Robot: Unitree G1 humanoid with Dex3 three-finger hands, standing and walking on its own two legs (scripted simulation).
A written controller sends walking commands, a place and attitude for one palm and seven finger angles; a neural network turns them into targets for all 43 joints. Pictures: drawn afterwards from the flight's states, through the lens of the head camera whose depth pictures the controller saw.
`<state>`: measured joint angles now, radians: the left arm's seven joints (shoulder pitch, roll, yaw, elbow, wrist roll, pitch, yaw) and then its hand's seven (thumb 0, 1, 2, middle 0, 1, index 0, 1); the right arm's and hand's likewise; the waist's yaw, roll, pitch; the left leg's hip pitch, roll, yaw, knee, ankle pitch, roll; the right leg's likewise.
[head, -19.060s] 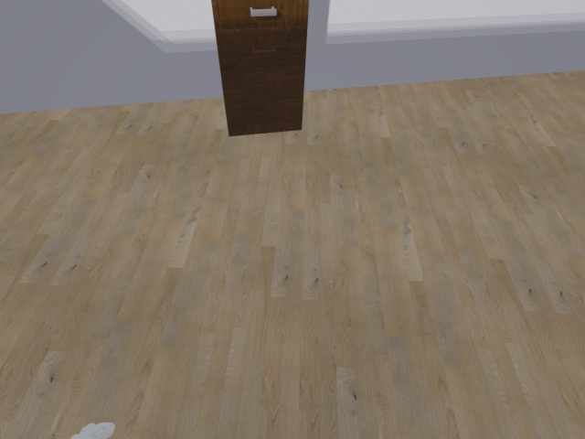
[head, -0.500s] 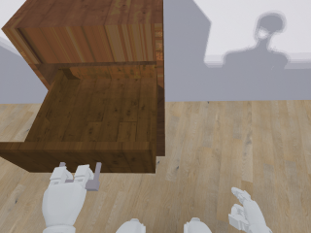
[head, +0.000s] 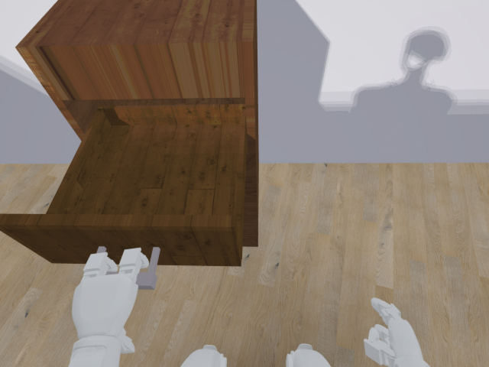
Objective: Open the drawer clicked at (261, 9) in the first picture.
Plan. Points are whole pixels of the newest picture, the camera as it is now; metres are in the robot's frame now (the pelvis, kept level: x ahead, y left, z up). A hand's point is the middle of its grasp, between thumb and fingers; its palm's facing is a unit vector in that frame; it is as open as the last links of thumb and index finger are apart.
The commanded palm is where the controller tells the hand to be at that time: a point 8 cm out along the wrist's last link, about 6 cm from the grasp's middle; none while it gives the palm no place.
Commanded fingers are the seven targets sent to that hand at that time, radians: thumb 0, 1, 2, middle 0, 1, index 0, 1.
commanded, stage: lift the hand off the handle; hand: left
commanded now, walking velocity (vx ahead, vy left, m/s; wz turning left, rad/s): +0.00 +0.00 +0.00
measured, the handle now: (124, 267) +0.27 +0.24 -0.02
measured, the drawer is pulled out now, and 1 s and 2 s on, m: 0.30 0.30 0.30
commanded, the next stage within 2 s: none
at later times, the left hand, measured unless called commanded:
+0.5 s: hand (122, 293) +0.23 +0.23 -0.03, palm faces -0.01 -0.05 -1.00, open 13.7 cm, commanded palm +0.21 +0.23 +0.03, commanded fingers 0.00 -0.50 0.30 -0.30 -1.20 -0.30 -1.20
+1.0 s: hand (112, 286) +0.23 +0.24 +0.00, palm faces -0.01 -0.07 -1.00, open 13.3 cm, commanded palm +0.21 +0.23 +0.07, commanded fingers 0.00 -0.50 0.30 -0.30 -1.20 -0.30 -1.20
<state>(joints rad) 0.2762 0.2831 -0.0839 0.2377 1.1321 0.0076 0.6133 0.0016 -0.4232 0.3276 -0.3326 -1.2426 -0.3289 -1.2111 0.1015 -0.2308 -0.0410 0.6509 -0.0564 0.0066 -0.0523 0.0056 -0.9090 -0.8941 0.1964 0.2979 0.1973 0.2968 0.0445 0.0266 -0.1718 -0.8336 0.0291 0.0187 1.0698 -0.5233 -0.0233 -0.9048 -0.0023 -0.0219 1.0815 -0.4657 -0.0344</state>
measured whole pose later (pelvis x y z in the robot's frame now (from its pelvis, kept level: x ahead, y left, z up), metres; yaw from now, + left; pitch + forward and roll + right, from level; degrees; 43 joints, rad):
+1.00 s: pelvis +0.02 +0.01 +0.03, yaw +0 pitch +13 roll +0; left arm 0.30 0.29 -0.12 0.15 1.09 0.06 0.54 0.00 -0.49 0.30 -0.33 -1.20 -0.41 -1.22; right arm 0.10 -0.22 -0.03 0.63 -0.05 0.03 -0.04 0.01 -0.91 -0.89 0.20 0.30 0.20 0.30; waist 0.05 0.05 -0.13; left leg -0.65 0.02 0.03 0.92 -0.49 -0.01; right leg -0.72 0.00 -0.01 0.92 -0.43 -0.02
